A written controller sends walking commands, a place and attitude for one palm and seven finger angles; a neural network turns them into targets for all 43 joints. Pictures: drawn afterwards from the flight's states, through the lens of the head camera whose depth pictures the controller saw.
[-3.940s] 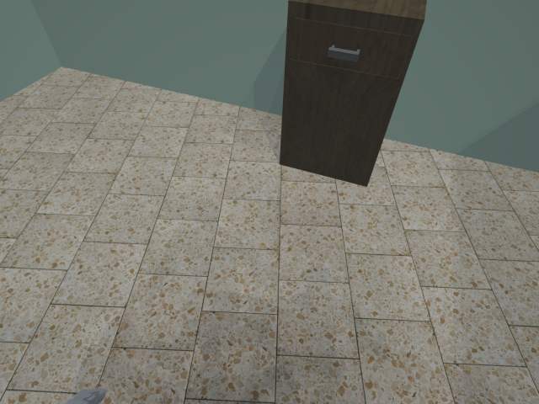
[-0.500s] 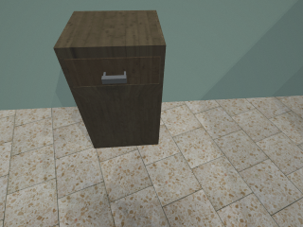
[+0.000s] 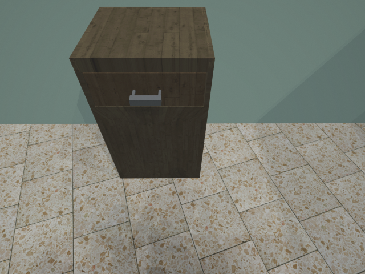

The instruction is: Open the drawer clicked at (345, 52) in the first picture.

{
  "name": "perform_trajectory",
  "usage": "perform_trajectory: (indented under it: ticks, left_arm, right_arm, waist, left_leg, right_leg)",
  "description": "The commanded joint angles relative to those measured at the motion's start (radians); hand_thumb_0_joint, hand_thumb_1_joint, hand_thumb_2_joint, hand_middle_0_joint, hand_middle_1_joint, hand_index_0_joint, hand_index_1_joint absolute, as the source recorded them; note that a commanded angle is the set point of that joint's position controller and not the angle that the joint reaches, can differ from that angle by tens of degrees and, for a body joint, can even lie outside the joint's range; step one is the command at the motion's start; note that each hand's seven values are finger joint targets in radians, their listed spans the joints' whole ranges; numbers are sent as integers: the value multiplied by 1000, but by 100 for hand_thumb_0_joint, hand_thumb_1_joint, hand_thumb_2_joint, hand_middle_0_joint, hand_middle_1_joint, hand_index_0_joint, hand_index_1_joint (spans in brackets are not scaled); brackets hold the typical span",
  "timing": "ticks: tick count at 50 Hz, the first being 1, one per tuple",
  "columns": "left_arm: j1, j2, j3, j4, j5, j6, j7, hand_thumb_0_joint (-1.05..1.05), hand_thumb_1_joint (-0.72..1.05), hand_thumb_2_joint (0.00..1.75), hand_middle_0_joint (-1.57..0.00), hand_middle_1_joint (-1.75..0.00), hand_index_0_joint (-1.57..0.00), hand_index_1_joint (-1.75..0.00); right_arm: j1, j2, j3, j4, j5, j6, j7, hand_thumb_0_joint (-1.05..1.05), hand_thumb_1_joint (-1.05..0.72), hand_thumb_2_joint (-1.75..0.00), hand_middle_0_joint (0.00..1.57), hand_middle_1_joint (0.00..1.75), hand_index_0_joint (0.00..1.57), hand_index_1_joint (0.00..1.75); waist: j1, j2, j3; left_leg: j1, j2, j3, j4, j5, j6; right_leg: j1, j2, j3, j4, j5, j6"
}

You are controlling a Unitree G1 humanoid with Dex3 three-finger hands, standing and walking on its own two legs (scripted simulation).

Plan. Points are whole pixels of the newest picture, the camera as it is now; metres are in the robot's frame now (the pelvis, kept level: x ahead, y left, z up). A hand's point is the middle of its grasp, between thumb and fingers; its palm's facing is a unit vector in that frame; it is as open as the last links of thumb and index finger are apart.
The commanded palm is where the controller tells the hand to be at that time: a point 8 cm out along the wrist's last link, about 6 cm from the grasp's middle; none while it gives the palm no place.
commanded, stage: take the last steps up to it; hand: left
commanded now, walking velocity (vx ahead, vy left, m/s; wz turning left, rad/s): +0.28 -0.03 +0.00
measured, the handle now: (146, 96) +0.72 +0.16 -0.08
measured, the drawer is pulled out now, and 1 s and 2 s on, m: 0.00 0.00 0.00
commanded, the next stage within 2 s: come to a stop and stand still in 0.36 s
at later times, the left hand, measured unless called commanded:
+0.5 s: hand out of the picture +0.08 +0.15 -0.20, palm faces +0.11 -0.99 -0.09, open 7.4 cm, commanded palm none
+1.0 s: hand (137, 227) +0.26 +0.13 -0.15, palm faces -0.01 -0.96 -0.29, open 7.4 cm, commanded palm none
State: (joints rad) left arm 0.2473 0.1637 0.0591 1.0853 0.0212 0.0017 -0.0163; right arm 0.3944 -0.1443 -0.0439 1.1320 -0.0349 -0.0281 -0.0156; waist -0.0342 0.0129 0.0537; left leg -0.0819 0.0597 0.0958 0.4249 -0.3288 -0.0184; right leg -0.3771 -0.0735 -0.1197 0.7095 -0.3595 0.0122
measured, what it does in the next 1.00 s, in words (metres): walks ahead: right foot, then left foot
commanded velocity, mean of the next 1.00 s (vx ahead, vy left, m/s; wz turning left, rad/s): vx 0.02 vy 0.02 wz -0.01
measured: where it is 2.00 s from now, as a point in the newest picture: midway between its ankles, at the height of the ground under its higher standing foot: outside the picture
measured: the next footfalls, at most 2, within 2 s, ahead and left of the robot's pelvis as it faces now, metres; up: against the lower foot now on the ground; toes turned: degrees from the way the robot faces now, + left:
right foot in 0.06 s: +0.11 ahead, -0.13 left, +0.00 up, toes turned -8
left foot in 0.42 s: +0.24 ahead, +0.10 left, +0.00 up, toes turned +11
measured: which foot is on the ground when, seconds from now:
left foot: down 0.00-0.06, up 0.08-0.40, down 0.42-0.88, up 0.90-1.00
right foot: up 0.00-0.04, down 0.06-0.44, up 0.46-0.86, down 0.88-1.00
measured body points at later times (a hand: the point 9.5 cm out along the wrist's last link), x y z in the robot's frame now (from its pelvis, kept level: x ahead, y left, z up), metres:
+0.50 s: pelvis +0.15 +0.01 -0.01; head +0.16 +0.04 +0.44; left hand +0.08 +0.20 -0.18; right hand +0.27 -0.21 -0.14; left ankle +0.20 +0.10 -0.74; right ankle +0.07 -0.12 -0.70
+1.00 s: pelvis +0.18 -0.06 +0.00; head +0.20 -0.10 +0.44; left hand +0.26 +0.18 -0.13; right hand +0.19 -0.30 -0.18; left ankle +0.16 +0.09 -0.69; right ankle +0.20 -0.15 -0.74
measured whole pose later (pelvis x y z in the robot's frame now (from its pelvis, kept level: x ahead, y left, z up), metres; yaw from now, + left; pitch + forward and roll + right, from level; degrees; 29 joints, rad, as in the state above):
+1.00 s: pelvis +0.18 -0.06 +0.00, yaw -1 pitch -1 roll +2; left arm 0.16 0.16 0.04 0.98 0.02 0.02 0.03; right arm 0.22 -0.21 -0.08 1.05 -0.02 0.08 0.00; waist -0.02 0.05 0.08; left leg -0.39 0.03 0.04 0.95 -0.46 -0.02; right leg -0.29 -0.05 -0.08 0.57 -0.27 -0.04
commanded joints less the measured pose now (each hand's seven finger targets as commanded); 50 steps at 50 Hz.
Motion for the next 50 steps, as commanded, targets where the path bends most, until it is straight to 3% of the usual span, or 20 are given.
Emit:
perform_trajectory:
  ticks: [1, 3, 4, 5, 8, 10, 17, 19, 20, 22, 24, 26, 29, 34, 39, 42, 44, 45, 47, 50]
  left_arm:
    - [156, 58, 12, -1, 6, -43, 0, 0, 90, 90, -20, -30, -20, -30]
    - [331, 222, 42, 35, 5, -55, 21, 0, 90, 90, -20, -30, -20, -30]
    - [323, 215, 39, 36, -4, -55, 30, 0, 90, 90, -20, -30, -20, -30]
    - [260, 185, 32, 27, -1, -54, 33, 0, 90, 90, -20, -30, -20, -30]
    - [121, 92, 8, -11, 8, -63, 45, 0, 90, 90, -20, -30, -20, -30]
    - [131, 84, 0, -5, 10, -73, 42, 0, 90, 90, -20, -30, -20, -30]
    - [176, 102, 0, 34, 2, -70, 38, 0, 90, 90, -20, -30, -20, -30]
    - [151, 89, 0, 32, -2, -62, 39, 0, 90, 90, -20, -30, -20, -30]
    - [158, 66, -5, 28, -4, -58, 37, 0, 90, 90, -20, -30, -20, -30]
    - [172, 12, -13, -12, -3, -54, 31, 0, 90, 90, -20, -30, -20, -30]
    - [105, 30, -8, -16, 3, -36, 36, 0, 90, 90, -20, -30, -20, -30]
    - [125, -1, -14, 9, -3, -23, 34, 0, 90, 90, -20, -30, -20, -30]
    - [160, 8, -7, 8, -5, 15, 42, 0, 90, 90, -20, -30, -20, -30]
    - [79, 48, 11, -75, 6, 46, 43, 0, 90, 90, -20, -30, -20, -30]
    - [28, 53, 10, -124, 0, 37, 44, 0, 90, 90, -20, -30, -20, -30]
    - [91, 91, 14, -107, 3, 14, 47, 0, 90, 90, -20, -30, -20, -30]
    - [48, 229, 23, -125, 13, -9, 53, 0, 90, 90, -20, -30, -20, -30]
    - [57, 240, 24, -136, 7, -4, 51, 0, 90, 90, -20, -30, -20, -30]
    - [-33, 216, 25, -151, 5, 1, 55, 0, 90, 90, -20, -30, -20, -30]
    - [-61, 192, 26, -163, 1, -4, 59, 0, 90, 90, -20, -30, -20, -30]
  right_arm:
    - [-29, -136, -28, -38, 11, -15, -9, 0, -90, -90, 20, 30, 20, 30]
    - [-66, -54, -7, -98, 24, -16, 8, 0, -90, -90, 20, 30, 20, 30]
    - [-126, -87, -13, -114, 19, -8, 9, 0, -90, -90, 20, 30, 20, 30]
    - [-177, -81, -21, -120, 17, -7, 14, 0, -90, -90, 20, 30, 20, 30]
    - [-119, -55, -23, -87, 9, 2, 24, 0, -90, -90, 20, 30, 20, 30]
    - [-110, -35, -15, -85, 9, 7, 27, 0, -90, -90, 20, 30, 20, 30]
    - [-224, -28, -2, -127, 17, -10, 31, 0, -90, -90, 20, 30, 20, 30]
    - [-144, -53, -4, -101, 15, -20, 24, 0, -90, -90, 20, 30, 20, 30]
    - [-68, -93, -13, -76, 12, -28, 17, 0, -90, -90, 20, 30, 20, 30]
    - [70, -242, -47, -59, 4, -19, 2, 0, -90, -90, 20, 30, 20, 30]
    - [-37, -184, -29, -87, 8, -10, -13, 0, -90, -90, 20, 30, 20, 30]
    - [-149, -115, 0, -111, 11, -18, -23, 0, -90, -90, 20, 30, 20, 30]
    - [-168, -121, -13, -112, 18, -10, -36, 0, -90, -90, 20, 30, 20, 30]
    - [-164, -170, -39, -127, 14, 19, -37, 0, -90, -90, 20, 30, 20, 30]
    - [-196, -186, -53, -140, 4, 36, -22, 0, -90, -90, 20, 30, 20, 30]
    - [-201, -172, -52, -143, 13, 45, -7, 0, -90, -90, 20, 30, 20, 30]
    - [-148, -61, -29, -167, 27, 53, 7, 0, -90, -90, 20, 30, 20, 30]
    - [-167, -88, -36, -172, 25, 78, 2, 0, -90, -90, 20, 30, 20, 30]
    - [-159, -116, -41, -151, 19, 91, 3, 0, -90, -90, 20, 30, 20, 30]
    - [-125, -125, -39, -128, 14, 83, 12, 0, -90, -90, 20, 30, 20, 30]
  waist:
    - [101, 16, -19]
    - [160, -340, -54]
    - [166, -281, -26]
    - [144, -238, 46]
    - [45, -91, 47]
    - [31, -108, 25]
    - [54, -143, 34]
    - [8, -86, 11]
    - [-21, 11, -35]
    - [-57, 316, -104]
    - [-27, 196, -1]
    - [33, 73, 12]
    - [49, 84, -70]
    - [33, 114, -75]
    - [34, 198, -71]
    - [77, 113, -97]
    - [49, -268, -83]
    - [80, -243, -103]
    - [51, -242, -45]
    - [43, -165, -52]
  left_leg:
    - [-196, 131, -71, 51, 57, 91]
    - [-531, -24, 48, 550, -279, 34]
    - [-557, 15, -45, 682, -260, 45]
    - [-593, 44, -69, 761, -175, 47]
    - [-474, 89, -61, 683, -35, 27]
    - [-426, 73, -24, 564, -13, 10]
    - [-281, 23, 45, 218, 89, 6]
    - [-101, 12, 63, 86, 169, 13]
    - [34, 48, 16, 32, 203, 25]
    - [159, 388, -396, -151, 197, 189]
    - [-17, 371, -361, -193, 209, 199]
    - [-118, 303, -190, -166, 543, 168]
    - [-67, 280, -80, -111, 812, 169]
    - [-39, 287, -68, -76, 821, 189]
    - [-65, 269, -69, -40, 678, 170]
    - [-144, 187, -29, 70, 393, 87]
    - [-310, -9, 33, 319, -204, -9]
    - [-278, -13, -63, 449, -279, -2]
    - [-344, -22, -128, 620, -189, 4]
    - [-404, -20, -126, 673, -60, -19]
  right_leg:
    - [303, 15, -13, -242, 145, -13]
    - [501, -349, 518, -496, -77, -162]
    - [402, -367, 586, -556, -203, -204]
    - [312, -354, 568, -578, -265, -210]
    - [162, -264, 293, -546, -22, -167]
    - [165, -221, 188, -522, 169, -158]
    - [204, -181, 110, -444, 345, -136]
    - [141, -145, 73, -356, 288, -102]
    - [90, -99, 44, -217, 267, -75]
    - [-140, 52, -39, 230, -264, -15]
    - [-181, -17, 77, 408, -188, -17]
    - [-65, -54, 111, 304, -87, 13]
    - [7, -31, 90, 207, -37, 38]
    - [-57, 4, 88, 237, -32, 32]
    - [25, 15, 60, 46, -34, 9]
    - [205, 4, 52, -251, 226, 9]
    - [226, -303, 353, -376, 610, -108]
    - [140, -344, 374, -412, 531, -173]
    - [102, -294, 374, -443, 324, -181]
    - [190, -244, 270, -408, 397, -151]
